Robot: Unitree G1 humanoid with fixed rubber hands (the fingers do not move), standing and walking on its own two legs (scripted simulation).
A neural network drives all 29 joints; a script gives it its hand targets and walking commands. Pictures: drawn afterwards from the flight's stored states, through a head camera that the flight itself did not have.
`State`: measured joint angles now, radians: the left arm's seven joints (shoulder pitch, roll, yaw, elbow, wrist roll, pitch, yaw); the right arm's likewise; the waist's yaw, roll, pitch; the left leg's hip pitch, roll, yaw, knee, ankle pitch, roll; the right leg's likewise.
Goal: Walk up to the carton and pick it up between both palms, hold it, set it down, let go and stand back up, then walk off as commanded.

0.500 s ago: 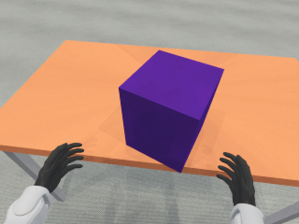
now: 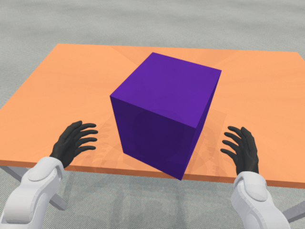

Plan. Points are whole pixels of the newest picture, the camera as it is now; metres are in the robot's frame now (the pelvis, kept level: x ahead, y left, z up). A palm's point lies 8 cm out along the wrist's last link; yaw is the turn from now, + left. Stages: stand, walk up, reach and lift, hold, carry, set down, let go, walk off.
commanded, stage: reach and lift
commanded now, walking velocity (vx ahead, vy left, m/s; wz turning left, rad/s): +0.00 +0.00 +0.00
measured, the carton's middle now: (166, 116) +0.40 -0.02 +0.07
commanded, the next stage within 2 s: none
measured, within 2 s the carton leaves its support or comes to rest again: neither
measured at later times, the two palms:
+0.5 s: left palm (75, 109) +0.34 +0.19 +0.17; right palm (244, 136) +0.28 -0.18 +0.15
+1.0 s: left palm (89, 74) +0.41 +0.17 +0.21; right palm (246, 107) +0.33 -0.19 +0.18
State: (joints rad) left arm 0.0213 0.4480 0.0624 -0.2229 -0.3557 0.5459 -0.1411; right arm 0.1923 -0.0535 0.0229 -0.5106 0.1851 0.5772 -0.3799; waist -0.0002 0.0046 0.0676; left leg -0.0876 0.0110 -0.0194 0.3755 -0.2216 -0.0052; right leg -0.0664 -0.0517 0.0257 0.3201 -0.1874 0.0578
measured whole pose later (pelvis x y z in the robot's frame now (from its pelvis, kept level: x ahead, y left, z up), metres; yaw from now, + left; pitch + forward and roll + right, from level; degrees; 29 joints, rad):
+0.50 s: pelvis -0.02 +0.00 +0.00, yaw +0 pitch -5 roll -1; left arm -0.43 0.45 0.07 -0.04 -0.32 0.73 -0.14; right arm -0.24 -0.08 -0.01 -0.20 0.24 0.63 -0.40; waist -0.07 -0.03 0.06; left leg -0.10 0.01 -0.02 0.38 -0.20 -0.01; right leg -0.07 -0.05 0.03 0.29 -0.15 0.06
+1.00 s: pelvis -0.01 +0.01 +0.00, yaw +0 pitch -3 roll -1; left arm -0.82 0.45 0.08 0.38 -0.29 0.69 -0.13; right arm -0.60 -0.08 -0.09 0.17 0.24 0.59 -0.38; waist -0.15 -0.03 0.06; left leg -0.14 0.01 -0.02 0.41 -0.22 0.00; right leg -0.08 -0.05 0.03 0.29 -0.15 0.07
